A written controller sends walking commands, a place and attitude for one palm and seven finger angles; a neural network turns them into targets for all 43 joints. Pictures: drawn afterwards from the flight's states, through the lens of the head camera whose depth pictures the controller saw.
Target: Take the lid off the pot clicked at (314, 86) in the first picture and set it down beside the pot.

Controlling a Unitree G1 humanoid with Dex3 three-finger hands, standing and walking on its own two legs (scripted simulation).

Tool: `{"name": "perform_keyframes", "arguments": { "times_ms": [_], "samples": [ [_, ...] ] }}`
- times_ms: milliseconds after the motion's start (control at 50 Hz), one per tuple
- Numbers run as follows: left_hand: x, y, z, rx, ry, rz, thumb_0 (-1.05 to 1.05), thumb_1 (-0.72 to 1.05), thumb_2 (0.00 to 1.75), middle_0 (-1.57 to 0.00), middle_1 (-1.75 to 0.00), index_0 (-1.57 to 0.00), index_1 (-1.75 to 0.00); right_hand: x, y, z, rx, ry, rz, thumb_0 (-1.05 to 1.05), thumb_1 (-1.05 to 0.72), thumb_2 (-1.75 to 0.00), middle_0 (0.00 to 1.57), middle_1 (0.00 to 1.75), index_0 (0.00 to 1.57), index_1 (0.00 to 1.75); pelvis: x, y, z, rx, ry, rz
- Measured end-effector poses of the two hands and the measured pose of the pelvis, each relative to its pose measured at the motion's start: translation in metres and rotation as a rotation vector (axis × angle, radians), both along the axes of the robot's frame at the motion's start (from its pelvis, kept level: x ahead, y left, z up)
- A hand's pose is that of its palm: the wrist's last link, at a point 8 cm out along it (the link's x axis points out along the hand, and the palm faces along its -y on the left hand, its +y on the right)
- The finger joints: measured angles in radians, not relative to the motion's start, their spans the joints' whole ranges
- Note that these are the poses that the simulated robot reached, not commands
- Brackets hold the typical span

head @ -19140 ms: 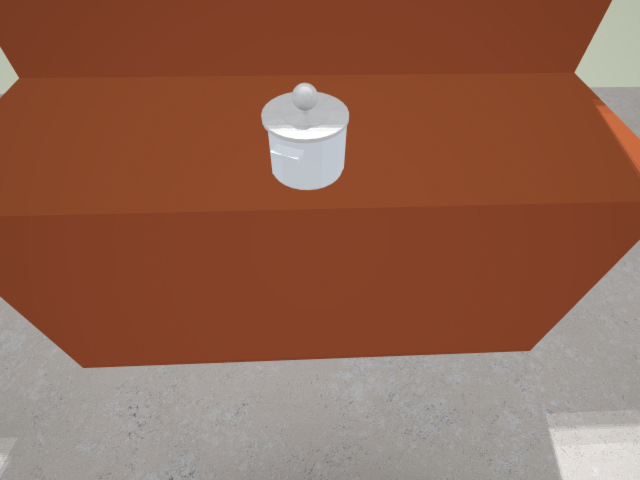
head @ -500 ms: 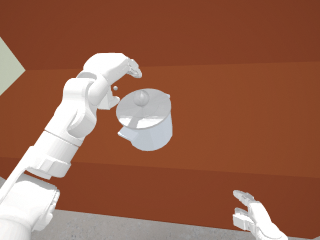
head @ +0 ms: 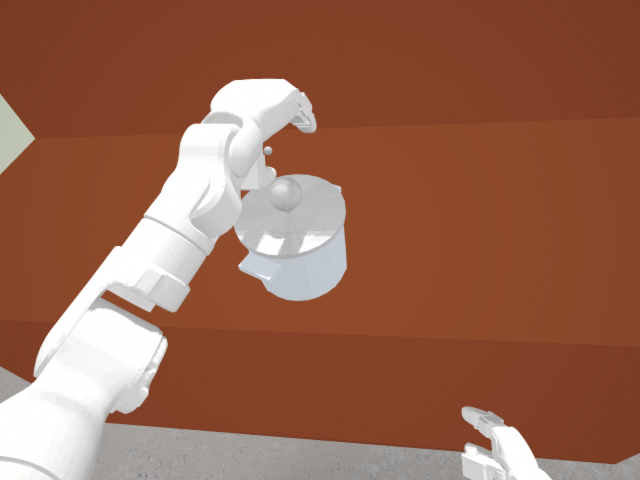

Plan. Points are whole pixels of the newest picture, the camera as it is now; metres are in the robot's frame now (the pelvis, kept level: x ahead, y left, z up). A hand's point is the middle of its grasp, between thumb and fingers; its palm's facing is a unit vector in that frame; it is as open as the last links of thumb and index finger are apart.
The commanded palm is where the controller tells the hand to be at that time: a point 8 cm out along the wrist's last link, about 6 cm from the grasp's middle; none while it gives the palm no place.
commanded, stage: move the open hand above the knob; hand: left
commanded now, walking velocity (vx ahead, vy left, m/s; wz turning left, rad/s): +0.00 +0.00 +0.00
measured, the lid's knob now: (285, 194) +0.45 +0.06 +0.13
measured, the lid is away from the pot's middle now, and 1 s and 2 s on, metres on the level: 0.00 0.00 0.00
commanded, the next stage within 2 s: lower the open fingers around the knob in 0.82 s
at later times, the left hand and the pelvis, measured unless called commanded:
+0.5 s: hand (256, 162) +0.42 +0.07 +0.20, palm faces -0.05 -0.03 -1.00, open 10.3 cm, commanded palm +0.39 +0.08 +0.27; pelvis +0.00 +0.01 +0.00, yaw +0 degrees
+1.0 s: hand (253, 168) +0.41 +0.08 +0.20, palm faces -0.07 -0.03 -1.00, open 10.3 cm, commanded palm +0.38 +0.08 +0.27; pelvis +0.00 +0.00 +0.00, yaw +0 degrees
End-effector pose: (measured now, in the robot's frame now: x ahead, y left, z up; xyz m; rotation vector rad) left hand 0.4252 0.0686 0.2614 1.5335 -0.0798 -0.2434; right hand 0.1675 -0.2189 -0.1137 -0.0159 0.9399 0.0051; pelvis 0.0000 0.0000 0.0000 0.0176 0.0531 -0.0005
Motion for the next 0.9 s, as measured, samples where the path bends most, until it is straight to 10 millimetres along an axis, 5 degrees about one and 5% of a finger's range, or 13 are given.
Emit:
{"name": "perform_keyframes", "arguments": {
  "times_ms": [200, 580, 900],
  "samples": [
    [-0.005, 0.005, -0.004, -0.008, -0.011, -0.017, 0.00, -0.38, 1.59, -0.85, -0.08, -0.85, -0.09, -0.014, 0.004, -0.003, -0.004, 0.029, -0.016, 0.02, -0.91, -0.90, 0.20, 0.30, 0.19, 0.30, -0.001, 0.009, 0.001, -0.004, -0.007, -0.005],
    [-0.023, 0.012, 0.000, -0.012, -0.065, -0.038, 0.00, -0.38, 1.59, -0.86, -0.08, -0.85, -0.09, 0.021, 0.020, 0.015, 0.006, -0.065, 0.047, 0.01, -0.91, -0.90, 0.20, 0.30, 0.19, 0.30, -0.006, 0.011, 0.000, -0.009, -0.014, 0.006],
    [-0.030, 0.019, -0.003, -0.013, -0.052, -0.017, 0.00, -0.38, 1.59, -0.86, -0.08, -0.85, -0.09, 0.023, 0.016, 0.013, 0.012, -0.053, 0.055, 0.01, -0.91, -0.90, 0.20, 0.30, 0.19, 0.30, -0.005, 0.004, 0.000, -0.008, -0.022, 0.007]
  ]
}}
